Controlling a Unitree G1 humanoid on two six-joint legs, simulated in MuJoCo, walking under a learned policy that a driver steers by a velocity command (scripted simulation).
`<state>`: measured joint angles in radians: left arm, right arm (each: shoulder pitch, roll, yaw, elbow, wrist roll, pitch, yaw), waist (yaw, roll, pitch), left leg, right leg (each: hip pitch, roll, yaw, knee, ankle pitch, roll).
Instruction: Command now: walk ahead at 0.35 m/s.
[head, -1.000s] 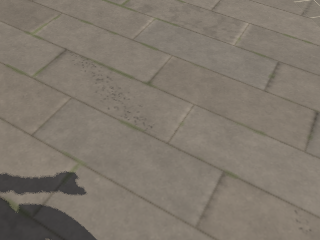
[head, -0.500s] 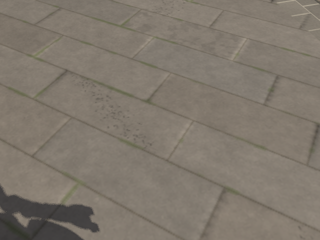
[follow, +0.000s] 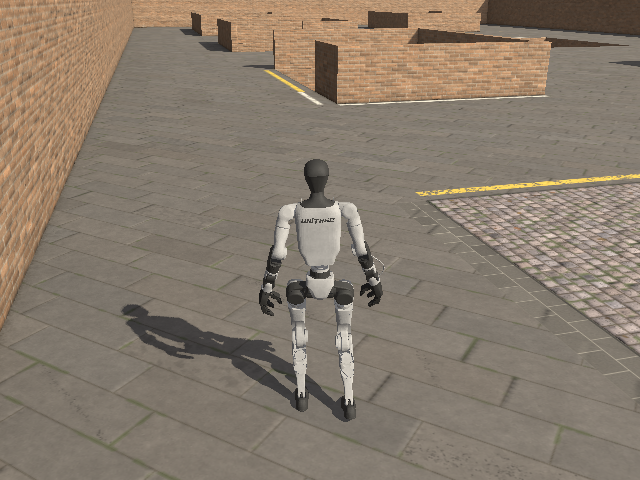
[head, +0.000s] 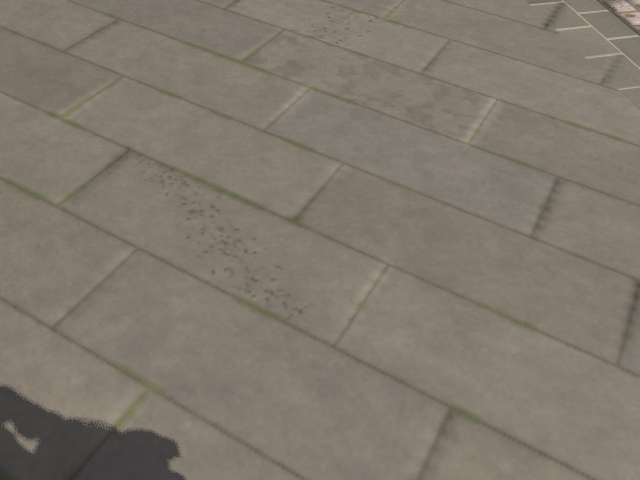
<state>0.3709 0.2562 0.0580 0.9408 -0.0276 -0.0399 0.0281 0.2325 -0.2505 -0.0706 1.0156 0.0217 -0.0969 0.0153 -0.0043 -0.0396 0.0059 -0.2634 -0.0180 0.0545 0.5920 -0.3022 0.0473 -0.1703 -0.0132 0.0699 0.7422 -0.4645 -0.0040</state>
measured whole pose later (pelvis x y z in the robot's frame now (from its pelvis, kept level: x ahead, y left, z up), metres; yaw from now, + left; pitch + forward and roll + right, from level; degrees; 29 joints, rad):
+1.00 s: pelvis +0.40 -0.02 +0.01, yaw +7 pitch +1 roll -1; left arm 0.19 0.24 0.02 1.01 0.01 -0.03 0.02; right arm 0.11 -0.22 -0.04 0.92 -0.01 0.00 -0.01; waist 0.03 -0.02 0.01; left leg -0.36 0.02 0.01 0.52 -0.17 0.01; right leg -0.16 -0.01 -0.09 0.48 -0.33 0.00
